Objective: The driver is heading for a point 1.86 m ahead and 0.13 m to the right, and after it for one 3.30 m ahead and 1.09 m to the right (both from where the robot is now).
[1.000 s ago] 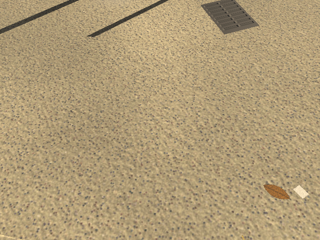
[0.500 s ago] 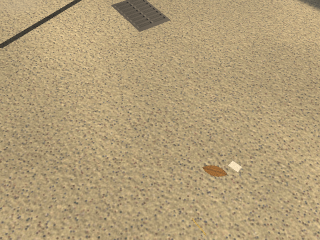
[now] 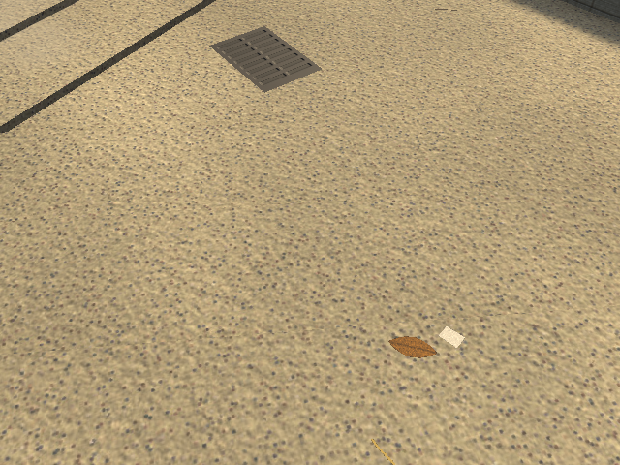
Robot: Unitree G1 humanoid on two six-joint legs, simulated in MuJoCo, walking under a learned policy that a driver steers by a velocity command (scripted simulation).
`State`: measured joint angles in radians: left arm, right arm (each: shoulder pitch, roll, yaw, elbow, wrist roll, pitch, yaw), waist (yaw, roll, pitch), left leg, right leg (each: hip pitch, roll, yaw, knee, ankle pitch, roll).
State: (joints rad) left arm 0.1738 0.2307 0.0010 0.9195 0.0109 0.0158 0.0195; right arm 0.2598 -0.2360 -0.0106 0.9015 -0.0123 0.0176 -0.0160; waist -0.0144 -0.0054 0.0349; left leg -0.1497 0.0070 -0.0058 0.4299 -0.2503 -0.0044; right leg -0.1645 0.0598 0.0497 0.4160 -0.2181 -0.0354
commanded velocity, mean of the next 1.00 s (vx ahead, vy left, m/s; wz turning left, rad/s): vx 0.22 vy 0.00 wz -0.01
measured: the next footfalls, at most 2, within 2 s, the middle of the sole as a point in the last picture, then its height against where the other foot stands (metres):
left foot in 1.04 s outside the picture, level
right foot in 1.56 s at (356, 402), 0.04 m lower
